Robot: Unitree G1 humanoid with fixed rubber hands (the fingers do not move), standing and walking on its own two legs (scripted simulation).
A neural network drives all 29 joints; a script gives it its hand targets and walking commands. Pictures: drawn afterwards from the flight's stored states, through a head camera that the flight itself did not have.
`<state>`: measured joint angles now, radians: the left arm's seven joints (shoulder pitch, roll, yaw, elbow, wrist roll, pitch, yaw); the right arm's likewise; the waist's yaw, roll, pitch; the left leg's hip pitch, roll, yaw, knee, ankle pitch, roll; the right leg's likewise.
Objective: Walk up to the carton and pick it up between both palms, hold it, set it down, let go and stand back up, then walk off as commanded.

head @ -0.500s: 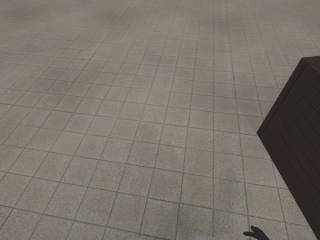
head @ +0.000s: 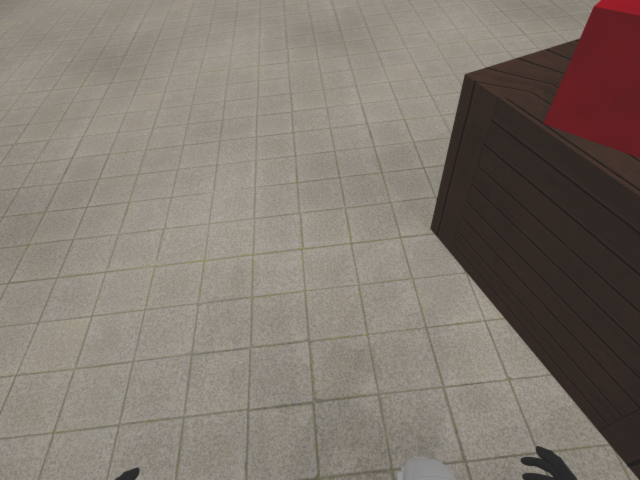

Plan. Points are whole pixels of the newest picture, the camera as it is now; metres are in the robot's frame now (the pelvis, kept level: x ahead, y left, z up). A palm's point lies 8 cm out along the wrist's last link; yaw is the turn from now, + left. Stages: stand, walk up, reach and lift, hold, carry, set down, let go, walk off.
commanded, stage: walk up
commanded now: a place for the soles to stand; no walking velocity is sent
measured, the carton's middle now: (637, 67) +0.84 -0.63 +0.04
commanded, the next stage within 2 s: none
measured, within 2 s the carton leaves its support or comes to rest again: neither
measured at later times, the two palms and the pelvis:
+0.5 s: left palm (214, 396) +0.25 +0.20 -0.11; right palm out of the picture +0.13 -0.39 -0.09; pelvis +0.10 -0.07 +0.01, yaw -15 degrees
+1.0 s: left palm (328, 266) +0.47 +0.02 -0.10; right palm out of the picture +0.15 -0.48 -0.12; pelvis +0.23 -0.18 -0.01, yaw -31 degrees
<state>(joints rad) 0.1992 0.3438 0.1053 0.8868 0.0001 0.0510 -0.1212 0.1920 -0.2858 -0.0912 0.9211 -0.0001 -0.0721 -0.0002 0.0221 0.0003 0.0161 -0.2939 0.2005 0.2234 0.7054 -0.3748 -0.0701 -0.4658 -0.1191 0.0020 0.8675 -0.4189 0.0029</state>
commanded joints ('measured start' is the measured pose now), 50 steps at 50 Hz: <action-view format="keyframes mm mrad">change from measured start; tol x32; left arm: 1 263 337 116 -4 62 -59 24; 32 -201 202 12 -188 24 -61 36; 39 288 322 100 -60 12 -102 76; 50 96 319 55 -140 7 -137 116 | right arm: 1 -238 -241 -47 -148 -37 -8 3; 20 233 -433 -98 -64 -54 -69 -44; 50 -129 -317 -34 -151 -39 -32 32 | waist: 1 161 -398 -73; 20 -178 324 -197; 36 -48 166 -20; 40 109 -390 -194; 50 10 -55 67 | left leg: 1 -356 -120 39 460 -192 90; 16 -292 -195 -307 91 -118 135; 20 680 188 -761 -478 18 164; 28 551 76 -266 -327 723 54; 35 302 121 -66 -267 602 222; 38 40 16 21 339 588 187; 40 -460 -185 -58 653 -189 98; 50 -270 -110 -289 270 -141 98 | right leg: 1 399 -4 334 -562 -166 -182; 9 434 -109 636 -512 492 -242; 17 259 -130 721 -445 447 -252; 22 -391 178 158 374 -97 -2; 32 -315 31 -60 -2 51 1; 37 260 126 -210 -296 257 -73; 40 778 -88 511 -389 174 -270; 42 625 -208 870 -576 -20 -381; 46 310 -102 589 -465 491 -297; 50 204 -130 605 -469 324 -312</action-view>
